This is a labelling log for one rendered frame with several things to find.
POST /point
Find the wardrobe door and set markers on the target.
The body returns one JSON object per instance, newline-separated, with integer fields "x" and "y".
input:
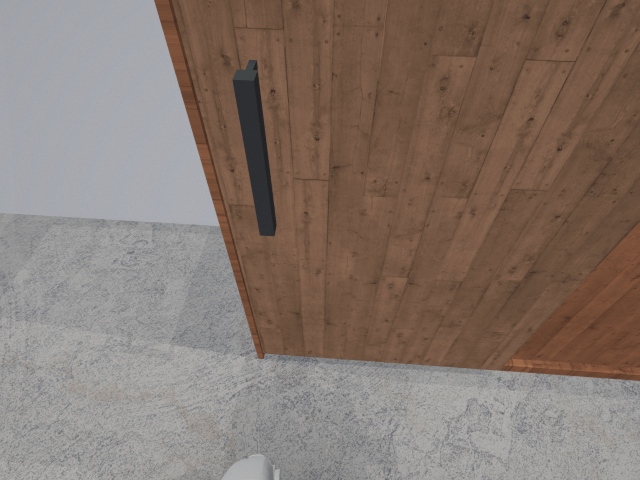
{"x": 599, "y": 323}
{"x": 445, "y": 173}

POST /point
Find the handle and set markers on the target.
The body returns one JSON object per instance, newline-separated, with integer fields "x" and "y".
{"x": 249, "y": 105}

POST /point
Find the robot left thigh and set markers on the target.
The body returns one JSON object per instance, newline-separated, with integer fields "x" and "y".
{"x": 252, "y": 469}

